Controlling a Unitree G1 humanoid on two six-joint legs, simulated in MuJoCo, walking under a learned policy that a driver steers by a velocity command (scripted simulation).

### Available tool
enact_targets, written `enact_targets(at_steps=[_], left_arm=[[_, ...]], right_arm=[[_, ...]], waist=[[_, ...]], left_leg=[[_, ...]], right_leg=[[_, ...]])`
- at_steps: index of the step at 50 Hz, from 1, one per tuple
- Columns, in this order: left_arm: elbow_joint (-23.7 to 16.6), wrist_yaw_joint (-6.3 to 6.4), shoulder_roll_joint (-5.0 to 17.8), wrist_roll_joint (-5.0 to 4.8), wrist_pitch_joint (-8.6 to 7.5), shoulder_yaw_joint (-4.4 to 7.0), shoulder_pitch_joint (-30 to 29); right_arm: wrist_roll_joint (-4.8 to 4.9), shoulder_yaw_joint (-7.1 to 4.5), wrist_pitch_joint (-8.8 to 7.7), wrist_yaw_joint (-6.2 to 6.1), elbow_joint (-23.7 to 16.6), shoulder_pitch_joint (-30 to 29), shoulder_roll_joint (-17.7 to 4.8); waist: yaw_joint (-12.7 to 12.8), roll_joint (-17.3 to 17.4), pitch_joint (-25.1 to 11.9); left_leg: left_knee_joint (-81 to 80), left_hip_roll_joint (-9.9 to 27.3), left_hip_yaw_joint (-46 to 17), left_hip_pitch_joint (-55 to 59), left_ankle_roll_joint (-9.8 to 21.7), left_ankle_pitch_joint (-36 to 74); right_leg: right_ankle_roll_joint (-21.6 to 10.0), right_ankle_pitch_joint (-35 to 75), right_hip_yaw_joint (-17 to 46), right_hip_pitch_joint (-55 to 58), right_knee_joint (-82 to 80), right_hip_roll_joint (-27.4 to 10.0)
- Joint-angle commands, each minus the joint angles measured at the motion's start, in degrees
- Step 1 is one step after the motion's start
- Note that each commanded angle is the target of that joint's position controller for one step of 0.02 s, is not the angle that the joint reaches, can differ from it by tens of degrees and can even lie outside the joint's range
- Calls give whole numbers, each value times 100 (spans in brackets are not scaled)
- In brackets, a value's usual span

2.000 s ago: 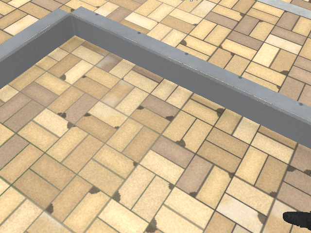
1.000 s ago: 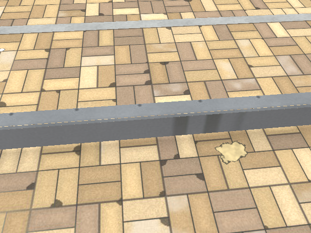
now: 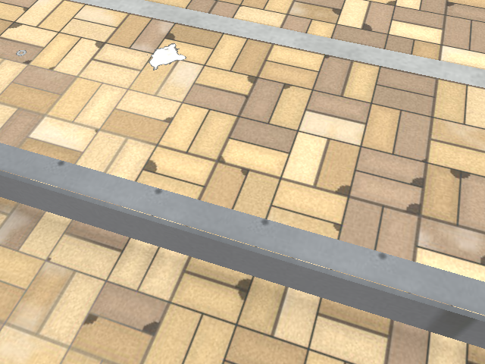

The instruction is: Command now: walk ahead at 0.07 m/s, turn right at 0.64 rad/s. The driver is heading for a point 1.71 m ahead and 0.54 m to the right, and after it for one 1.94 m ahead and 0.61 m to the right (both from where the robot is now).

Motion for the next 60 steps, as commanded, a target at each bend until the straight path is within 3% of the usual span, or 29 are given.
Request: enact_targets(at_steps=[1, 6, 9, 10, 11, 12, 13, 14, 15, 16, 18, 23, 28, 33, 34, 35, 36, 37, 38, 39, 41, 44, 46, 48, 49, 50, 51, 53, 60], left_arm=[[-426, -59, 373, 27, 25, 122, 186], [-730, -258, 439, 14, 103, 170, -97], [-723, -302, 520, 28, 140, 278, 257], [-630, -236, 827, 78, 117, 408, 602], [-696, -106, 1682, 61, 59, 631, 856], [-905, -152, 1821, 273, -132, 598, 709], [-906, -237, 1621, 288, -301, 576, 645], [-880, -219, 1533, 178, -396, 568, 471], [-931, -170, 1301, 22, -384, 515, 173], [-1024, -99, 1132, -54, -327, 455, -127], [-1159, 5, 1022, 7, -247, 409, -226], [-1250, 109, 1168, -17, -133, 477, -126], [-1416, 45, 1186, 11, -40, 495, -286], [-1523, -17, 944, -11, 6, 357, -618], [-1492, -28, 787, 21, -1, 300, -451], [-1443, -51, 458, 157, -17, 191, -45], [-1627, -25, 679, 150, -74, 236, -156], [-1466, 9, 978, 181, -121, 318, -27], [-1328, 2, 966, 190, -120, 309, -165], [-1234, -11, 664, 257, -97, 232, -194], [-1270, -61, 373, 282, -134, 136, -423], [-1242, -32, 400, 91, -244, 174, -652], [-1128, -43, 423, -13, -284, 202, -369], [-922, -66, 410, -55, -367, 246, 72], [-779, -27, 644, -8, -427, 322, 684], [-607, -59, 1117, 151, -495, 450, 1119], [-672, -96, 1060, 265, -615, 442, 724], [-777, -15, 506, 153, -762, 290, 311], [-485, -107, 580, 192, -889, 231, 682]], right_arm=[[38, -315, 27, -148, -375, -419, -927], [181, -452, 159, -52, -249, -337, -1150], [357, -490, 208, 16, -139, -365, -1096], [345, -463, 234, 49, 7, -70, -896], [67, -395, 240, 44, -221, -175, -662], [-52, -362, 222, -14, -555, -772, -680], [53, -413, 223, -45, -546, -964, -883], [153, -418, 187, -75, -564, -966, -857], [129, -440, 164, -126, -466, -845, -903], [91, -465, 140, -161, -442, -776, -984], [93, -440, 89, -123, -392, -706, -887], [188, -353, 55, -73, -331, -809, -701], [201, -393, 1, 17, -274, -779, -822], [192, -445, -103, 130, -118, -213, -913], [140, -473, -105, 126, -133, -181, -1015], [48, -491, -72, 95, -270, -308, -1303], [-114, -491, -59, 88, -133, -104, -1433], [-23, -393, -109, 98, -195, -235, -1107], [51, -274, -123, 91, -203, -358, -760], [98, -188, -108, 104, -165, -463, -603], [254, -255, 19, 88, -143, -494, -896], [296, -524, 183, 23, -138, 118, -1545], [430, -525, 221, -40, -177, 218, -1434], [477, -487, 242, -97, -260, 78, -1255], [435, -412, 187, -90, -408, -171, -970], [486, -288, 70, -64, -715, -496, -481], [447, -324, -52, -28, -832, -561, -764], [409, -391, -91, 75, -570, -87, -934], [387, -176, -96, 299, -904, -564, -561]], waist=[[32, 668, -911], [-62, 722, -859], [198, 561, -945], [252, -39, -828], [143, -1873, -647], [234, -1748, -984], [344, -915, -1161], [172, -621, -1082], [15, -348, -1066], [-103, -383, -1099], [-145, -452, -1360], [-29, -548, -1386], [40, -858, -1198], [-105, -927, -1328], [-49, -629, -1304], [219, 672, -1374], [268, 1756, -976], [237, 1309, -957], [192, 897, -924], [262, 748, -950], [173, 964, -686], [-154, 1127, -874], [-55, 1181, -1157], [245, 1261, -910], [561, 862, -969], [714, -874, -980], [533, -1027, -496], [243, -708, -288], [412, -409, 195]], left_leg=[[-1150, 1748, -710, 344, 985, 194], [-797, 2072, -432, 971, 805, 474], [148, 1918, -71, 1047, 244, 484], [1089, 1492, 223, 633, -174, -73], [3010, 687, 552, -1211, -796, -2421], [4225, -39, -688, -2324, -1019, -3283], [4652, -9, -1263, -2563, -906, -2946], [4536, 45, -1472, -2686, -778, -2357], [4373, 142, -1564, -2726, -748, -1921], [4178, 153, -1637, -2547, -751, -1606], [4026, -40, -1646, -2189, -821, -1228], [2610, -364, -1801, -1891, -988, -944], [1745, -516, -1909, -1301, -928, -981], [147, -285, -1605, 91, -652, -116], [-179, 99, -1871, 626, -476, 466], [-457, 1206, -3078, 1152, -5, 1347], [-671, 2025, -4480, 915, 1127, 2043], [-656, 2160, -4672, 706, 1423, 1588], [-566, 1745, -4027, 582, 1127, 1132], [-572, 1306, -3592, 568, 771, 522], [-506, 816, -3256, 532, 517, 657], [-303, 667, -3523, 1072, 594, 1186], [-626, 559, -3792, 916, 589, -1515], [-712, 249, -3678, -566, 266, -2957], [49, -25, -3286, -1867, -115, -3004], [1765, -577, -1942, -3159, -386, -2495], [2746, 70, -1999, -3647, -376, -2090], [3634, 308, -1879, -3781, -438, -1353], [4055, 691, -1364, -3697, -680, 152]], right_leg=[[-30, 379, -32, 645, -496, -206], [-359, 52, -455, 966, -1604, -71], [-768, 541, -686, 1740, -2945, 255], [-1050, 1534, -248, 2247, -3628, 286], [-1776, 4251, 1852, 3176, -3921, -1013], [-2734, 4078, 3267, 3265, -4153, -1439], [-2665, 3635, 2855, 3413, -4290, -1337], [-2359, 3275, 2524, 3448, -4279, -1041], [-2086, 3119, 2252, 3433, -4183, -858], [-1939, 3146, 2079, 3238, -4152, -743], [-1862, 3568, 1928, 3172, -4037, -535], [-1773, 2982, 2273, 3169, -3898, -272], [-1690, 2486, 2851, 2736, -3772, -72], [-1457, 2612, 2857, 2492, -3204, 173], [-1259, 1732, 2690, 2170, -2953, 409], [-941, -473, 1940, 1612, -1854, 1073], [-549, -2097, 1327, 717, -883, 1593], [-340, -1878, 1476, 718, -117, 1212], [-224, -1478, 1502, 949, -80, 1069], [-103, -1276, 1308, 1137, -486, 885], [41, -980, 722, 1312, -1604, 744], [-3, -766, 404, 1522, -2607, 1159], [-201, -401, 308, 2056, -3459, 1188], [-619, 151, 230, 3525, -4352, 999], [-941, -193, 772, 4768, -4525, 252], [-1488, -1954, 2539, 5119, -5001, -999], [-1811, -2268, 3334, 4527, -5296, -1687], [-1551, -1566, 2446, 4454, -5362, -1283], [-1344, 899, 95, 3582, -5559, -776]])
Velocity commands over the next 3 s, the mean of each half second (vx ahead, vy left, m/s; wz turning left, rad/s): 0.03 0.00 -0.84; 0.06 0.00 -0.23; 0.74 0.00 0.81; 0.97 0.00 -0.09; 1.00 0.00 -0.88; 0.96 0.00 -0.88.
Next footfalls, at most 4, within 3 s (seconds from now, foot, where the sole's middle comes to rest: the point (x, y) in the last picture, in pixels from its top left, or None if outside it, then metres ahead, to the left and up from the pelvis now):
0.20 right None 0.07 -0.16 -0.77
0.68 left None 0.22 0.00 -0.77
0.96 right None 0.05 -0.17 -0.77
1.42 left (256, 349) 0.47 0.00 -0.77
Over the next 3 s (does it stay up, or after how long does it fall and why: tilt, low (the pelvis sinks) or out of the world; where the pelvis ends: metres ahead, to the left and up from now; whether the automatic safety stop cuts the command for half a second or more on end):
stays up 1.60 -0.43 0.15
